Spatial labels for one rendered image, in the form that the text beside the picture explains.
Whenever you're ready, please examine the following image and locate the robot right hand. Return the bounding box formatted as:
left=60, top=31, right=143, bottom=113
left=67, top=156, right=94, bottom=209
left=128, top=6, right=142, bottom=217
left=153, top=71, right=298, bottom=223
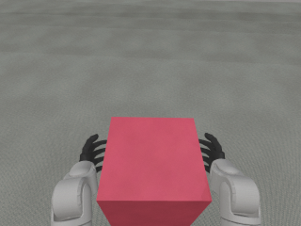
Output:
left=198, top=133, right=226, bottom=174

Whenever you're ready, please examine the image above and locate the robot left forearm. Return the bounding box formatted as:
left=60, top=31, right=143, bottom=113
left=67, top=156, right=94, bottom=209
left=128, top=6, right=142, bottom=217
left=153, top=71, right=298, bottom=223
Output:
left=51, top=160, right=99, bottom=226

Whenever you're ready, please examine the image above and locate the robot right forearm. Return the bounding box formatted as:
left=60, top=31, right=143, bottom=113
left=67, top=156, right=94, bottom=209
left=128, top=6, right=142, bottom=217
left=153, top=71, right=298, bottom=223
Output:
left=209, top=158, right=261, bottom=226

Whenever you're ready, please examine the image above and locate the carton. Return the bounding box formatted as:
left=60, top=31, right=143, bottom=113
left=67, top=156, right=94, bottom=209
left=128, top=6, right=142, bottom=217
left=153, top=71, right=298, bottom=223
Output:
left=96, top=117, right=213, bottom=226

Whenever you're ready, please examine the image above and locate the robot left hand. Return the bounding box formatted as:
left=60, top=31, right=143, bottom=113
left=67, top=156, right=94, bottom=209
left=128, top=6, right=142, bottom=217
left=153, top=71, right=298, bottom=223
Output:
left=79, top=134, right=107, bottom=172

